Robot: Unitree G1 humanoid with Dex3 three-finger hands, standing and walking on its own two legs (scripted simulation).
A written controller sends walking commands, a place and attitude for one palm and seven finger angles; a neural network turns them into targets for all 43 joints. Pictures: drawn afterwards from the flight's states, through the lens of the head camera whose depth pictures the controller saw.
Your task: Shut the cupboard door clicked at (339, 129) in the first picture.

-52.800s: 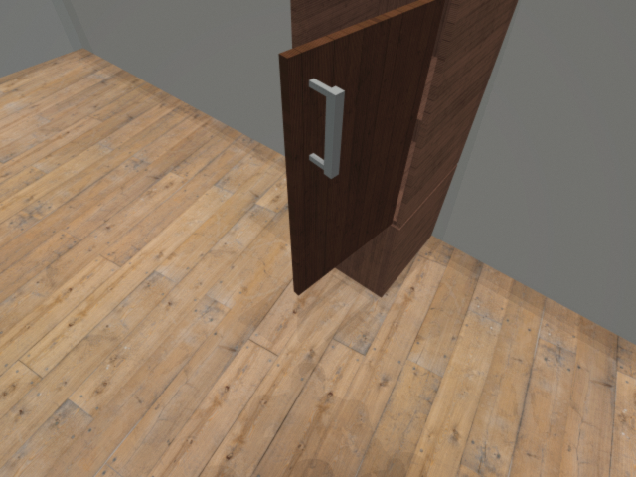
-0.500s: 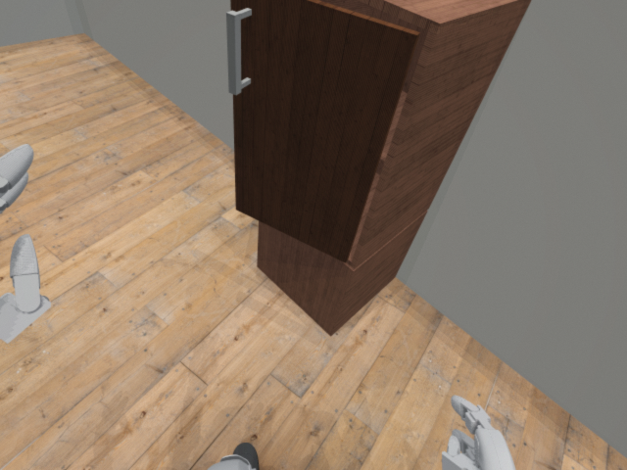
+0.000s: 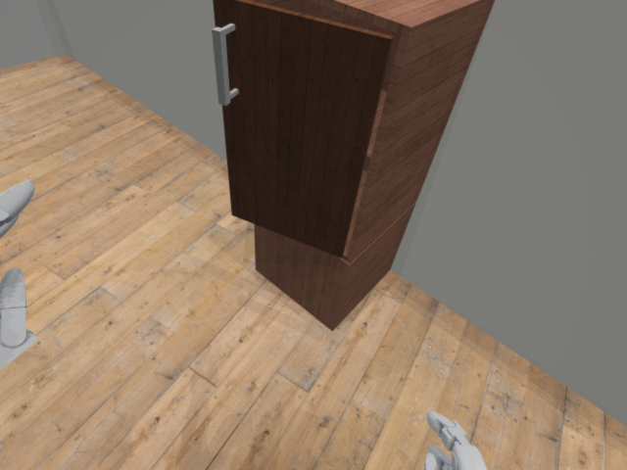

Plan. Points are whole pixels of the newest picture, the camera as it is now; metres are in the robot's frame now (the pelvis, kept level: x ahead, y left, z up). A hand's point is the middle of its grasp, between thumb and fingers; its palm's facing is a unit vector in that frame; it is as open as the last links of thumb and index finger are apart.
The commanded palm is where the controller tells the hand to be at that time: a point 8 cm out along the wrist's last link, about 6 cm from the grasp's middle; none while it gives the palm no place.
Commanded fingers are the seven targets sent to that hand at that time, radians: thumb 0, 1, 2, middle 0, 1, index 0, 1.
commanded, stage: stop stepping back and stand still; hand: left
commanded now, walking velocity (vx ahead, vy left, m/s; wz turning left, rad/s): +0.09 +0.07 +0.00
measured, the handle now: (227, 65) +0.84 +0.21 +0.13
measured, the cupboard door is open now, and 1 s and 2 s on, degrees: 17 17 17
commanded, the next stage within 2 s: let the arm hang, fingers relaxed in 0.12 s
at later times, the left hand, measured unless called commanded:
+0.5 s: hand out of the picture +0.09 +0.19 -0.17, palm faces +0.13 -0.98 -0.14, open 6.9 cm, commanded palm none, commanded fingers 0.00 0.90 0.90 -0.20 -0.30 -0.20 -0.30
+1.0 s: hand out of the picture -0.07 +0.23 -0.17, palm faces +0.08 -0.98 -0.19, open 7.4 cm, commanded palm none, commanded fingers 0.00 0.90 0.90 -0.20 -0.30 -0.20 -0.30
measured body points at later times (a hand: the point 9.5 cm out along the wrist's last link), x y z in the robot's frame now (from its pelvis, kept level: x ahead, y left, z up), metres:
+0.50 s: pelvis +0.01 +0.02 -0.02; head +0.03 +0.04 +0.43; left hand +0.08 +0.24 -0.15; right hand +0.13 -0.21 -0.14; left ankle +0.05 +0.17 -0.74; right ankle -0.06 -0.08 -0.74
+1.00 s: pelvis -0.01 +0.06 +0.00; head -0.01 +0.06 +0.45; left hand -0.07 +0.28 -0.16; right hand -0.02 -0.17 -0.16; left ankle +0.05 +0.17 -0.74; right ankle -0.05 -0.07 -0.74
